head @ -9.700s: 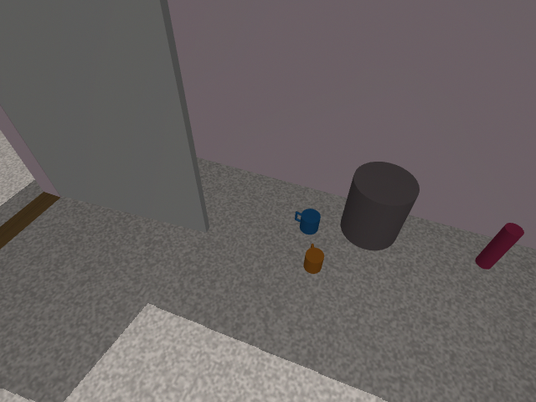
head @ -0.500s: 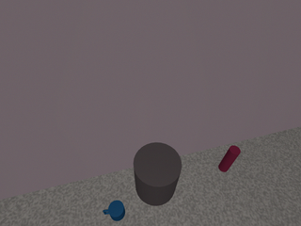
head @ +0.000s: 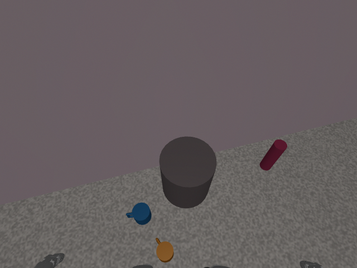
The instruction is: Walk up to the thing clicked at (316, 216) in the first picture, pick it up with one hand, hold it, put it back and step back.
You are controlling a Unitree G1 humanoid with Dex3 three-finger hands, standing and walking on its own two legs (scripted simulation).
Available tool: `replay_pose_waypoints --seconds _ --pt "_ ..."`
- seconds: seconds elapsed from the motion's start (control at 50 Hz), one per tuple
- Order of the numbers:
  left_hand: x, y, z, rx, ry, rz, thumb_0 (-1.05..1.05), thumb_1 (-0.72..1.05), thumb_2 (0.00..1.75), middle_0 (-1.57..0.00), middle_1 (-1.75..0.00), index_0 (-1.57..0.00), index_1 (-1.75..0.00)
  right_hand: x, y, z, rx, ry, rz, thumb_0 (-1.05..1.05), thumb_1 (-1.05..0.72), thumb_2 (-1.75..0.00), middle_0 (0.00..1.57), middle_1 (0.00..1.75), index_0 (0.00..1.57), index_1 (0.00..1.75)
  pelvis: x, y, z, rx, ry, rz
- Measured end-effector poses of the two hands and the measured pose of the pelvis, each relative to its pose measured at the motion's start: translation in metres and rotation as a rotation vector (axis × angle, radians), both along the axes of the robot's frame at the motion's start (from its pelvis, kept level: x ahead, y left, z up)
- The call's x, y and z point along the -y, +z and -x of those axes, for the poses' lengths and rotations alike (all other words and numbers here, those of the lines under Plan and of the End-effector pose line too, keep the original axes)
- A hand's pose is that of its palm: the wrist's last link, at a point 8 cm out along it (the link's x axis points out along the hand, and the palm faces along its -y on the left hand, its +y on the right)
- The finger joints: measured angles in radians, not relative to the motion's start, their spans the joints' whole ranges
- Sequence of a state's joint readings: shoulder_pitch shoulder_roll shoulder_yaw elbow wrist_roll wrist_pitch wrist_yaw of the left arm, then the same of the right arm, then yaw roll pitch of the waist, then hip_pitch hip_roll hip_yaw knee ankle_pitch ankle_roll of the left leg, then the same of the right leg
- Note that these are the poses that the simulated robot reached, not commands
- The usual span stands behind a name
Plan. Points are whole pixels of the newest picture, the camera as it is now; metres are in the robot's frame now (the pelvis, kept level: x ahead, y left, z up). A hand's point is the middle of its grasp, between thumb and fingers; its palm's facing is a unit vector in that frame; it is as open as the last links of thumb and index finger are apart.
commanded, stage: walk up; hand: left
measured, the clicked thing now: (138, 214) +0.43 +0.22 -0.72
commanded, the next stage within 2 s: none
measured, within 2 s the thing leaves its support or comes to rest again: neither
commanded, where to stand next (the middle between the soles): +0.05 -0.03 m, yaw +0 degrees
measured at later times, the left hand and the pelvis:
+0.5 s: hand out of the picture +0.01 +0.30 -0.17, palm faces -0.10 -0.92 -0.38, open 7.4 cm; pelvis -0.11 +0.04 -0.01, yaw -3 degrees
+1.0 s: hand out of the picture -0.12 +0.28 -0.16, palm faces +0.00 -0.94 -0.35, open 7.4 cm; pelvis -0.25 +0.02 -0.01, yaw -1 degrees
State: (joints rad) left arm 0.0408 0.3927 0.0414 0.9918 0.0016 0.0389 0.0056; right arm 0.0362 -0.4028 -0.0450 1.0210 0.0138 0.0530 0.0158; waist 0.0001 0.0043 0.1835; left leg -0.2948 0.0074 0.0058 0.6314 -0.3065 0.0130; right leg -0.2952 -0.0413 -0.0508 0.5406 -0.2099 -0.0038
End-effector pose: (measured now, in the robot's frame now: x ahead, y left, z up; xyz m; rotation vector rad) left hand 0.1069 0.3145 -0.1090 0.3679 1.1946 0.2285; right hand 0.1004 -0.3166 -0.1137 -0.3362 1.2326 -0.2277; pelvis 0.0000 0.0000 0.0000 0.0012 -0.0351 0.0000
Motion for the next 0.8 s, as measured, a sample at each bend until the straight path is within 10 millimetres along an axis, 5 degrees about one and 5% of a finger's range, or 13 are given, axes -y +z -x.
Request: replay_pose_waypoints --seconds 0.2,0.32,0.46,0.62,0.8 --pt "-0.032 -0.028 0.006 0.092 -0.056 0.023 0.0 0.9 0.9 -0.2 -0.3 -0.2 -0.3 -0.025 -0.002 0.09 -0.073 -0.01 0.08 0.0 -0.9 -0.89 0.2 0.3 0.2 0.29 -0.037 -0.022 0.051 -0.006 0.016 -0.013" --pt "-0.03 -0.025 0.037 0.045 -0.052 0.049 0.0 0.9 0.9 -0.2 -0.3 -0.2 -0.3 -0.047 0.011 0.147 -0.144 -0.037 0.068 0.0 -0.9 -0.89 0.21 0.3 0.21 0.3 -0.043 -0.006 0.072 -0.016 0.007 0.021" --pt "-0.031 -0.019 0.086 -0.016 -0.069 0.028 0.0 0.9 0.9 -0.2 -0.3 -0.2 -0.3 -0.045 0.009 0.159 -0.061 -0.048 0.069 0.01 -0.9 -0.89 0.21 0.3 0.21 0.3 -0.042 -0.004 0.102 -0.022 -0.043 0.014" --pt "-0.012 -0.011 0.13 0.005 -0.085 -0.012 0.0 0.9 0.9 -0.2 -0.3 -0.2 -0.3 -0.018 -0.012 0.164 0.065 -0.036 0.032 0.0 -0.9 -0.89 0.21 0.3 0.21 0.3 -0.02 -0.016 0.145 0.019 -0.063 0.042" --pt "0.002 0.014 0.177 0.075 -0.069 -0.009 0.0 0.9 0.9 -0.21 -0.3 -0.2 -0.3 -0.011 0.003 0.191 0.106 0.004 0.031 0.0 -0.9 -0.89 0.21 0.3 0.21 0.29 -0.013 -0.002 0.189 -0.013 -0.062 -0.03"
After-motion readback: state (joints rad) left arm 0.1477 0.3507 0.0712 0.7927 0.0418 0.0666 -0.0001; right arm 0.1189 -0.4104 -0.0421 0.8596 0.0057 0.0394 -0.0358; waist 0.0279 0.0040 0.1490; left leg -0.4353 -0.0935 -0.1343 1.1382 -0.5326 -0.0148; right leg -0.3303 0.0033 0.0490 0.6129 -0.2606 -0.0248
